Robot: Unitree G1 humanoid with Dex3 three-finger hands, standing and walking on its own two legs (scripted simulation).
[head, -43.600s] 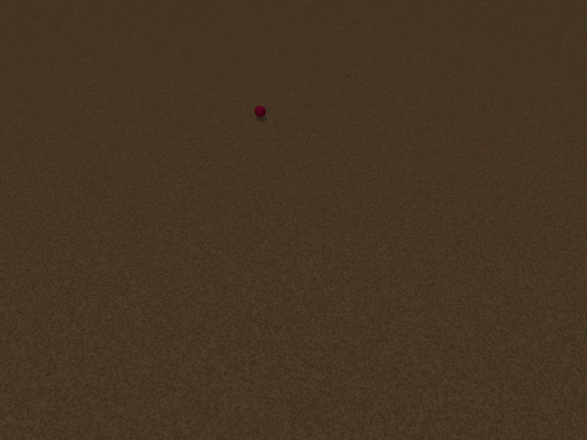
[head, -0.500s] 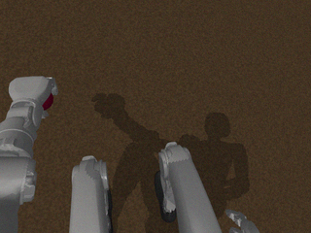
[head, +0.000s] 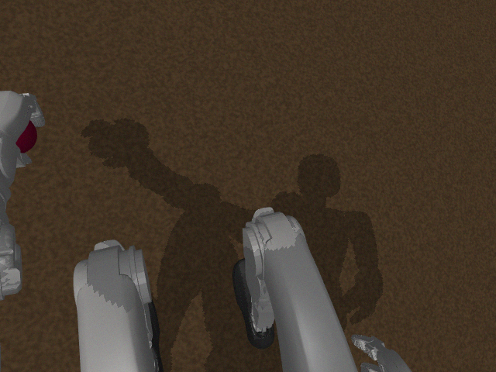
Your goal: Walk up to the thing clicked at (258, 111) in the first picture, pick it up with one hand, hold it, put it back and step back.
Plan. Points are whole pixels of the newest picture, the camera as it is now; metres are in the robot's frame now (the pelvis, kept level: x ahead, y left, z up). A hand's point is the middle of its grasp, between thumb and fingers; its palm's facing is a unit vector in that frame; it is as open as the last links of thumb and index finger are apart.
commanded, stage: crouch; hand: left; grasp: from above
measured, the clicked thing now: (10, 133) +0.51 +0.28 -0.18
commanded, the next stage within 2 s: lower in 0.36 s
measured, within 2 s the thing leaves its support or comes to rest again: neither
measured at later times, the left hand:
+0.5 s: hand (19, 139) +0.51 +0.28 -0.20, palm faces -0.46 -0.04 -0.89, open 8.3 cm
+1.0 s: hand (35, 148) +0.51 +0.28 -0.26, palm faces -0.46 -0.04 -0.88, open 8.3 cm
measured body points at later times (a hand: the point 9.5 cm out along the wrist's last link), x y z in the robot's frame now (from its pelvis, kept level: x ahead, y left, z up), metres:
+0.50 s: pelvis +0.00 +0.00 -0.03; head +0.26 +0.07 +0.32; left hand +0.53 +0.28 -0.15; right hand +0.01 -0.27 -0.12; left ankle +0.07 +0.12 -0.34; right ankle +0.10 -0.13 -0.34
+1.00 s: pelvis +0.00 +0.00 -0.06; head +0.29 +0.08 +0.28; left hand +0.53 +0.28 -0.21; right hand +0.01 -0.26 -0.13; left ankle +0.07 +0.12 -0.34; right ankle +0.10 -0.13 -0.34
